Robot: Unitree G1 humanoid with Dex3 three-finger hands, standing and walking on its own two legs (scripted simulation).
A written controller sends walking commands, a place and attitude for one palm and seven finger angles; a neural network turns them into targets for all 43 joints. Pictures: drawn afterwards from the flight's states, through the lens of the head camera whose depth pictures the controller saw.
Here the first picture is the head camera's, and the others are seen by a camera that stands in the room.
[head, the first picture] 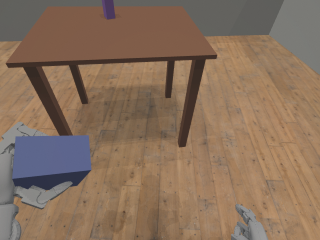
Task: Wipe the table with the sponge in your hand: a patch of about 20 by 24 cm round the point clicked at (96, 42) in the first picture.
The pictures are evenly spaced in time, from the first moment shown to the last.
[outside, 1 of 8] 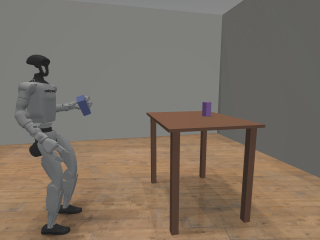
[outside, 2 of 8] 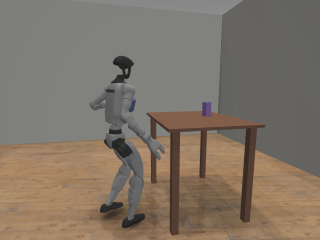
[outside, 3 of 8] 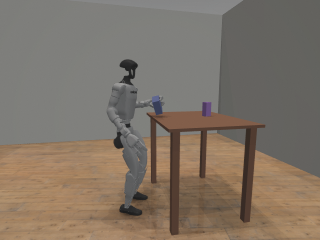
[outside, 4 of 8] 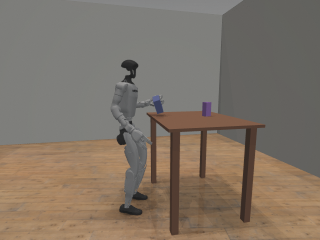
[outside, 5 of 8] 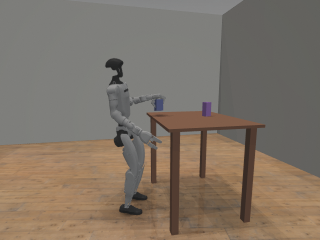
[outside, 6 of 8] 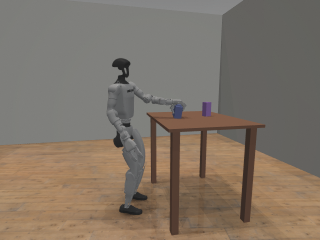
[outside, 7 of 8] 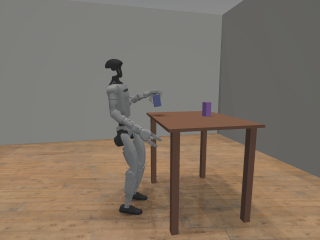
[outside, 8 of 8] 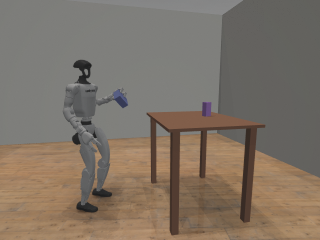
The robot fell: no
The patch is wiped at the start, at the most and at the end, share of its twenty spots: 0.00 1.00 1.00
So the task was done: yes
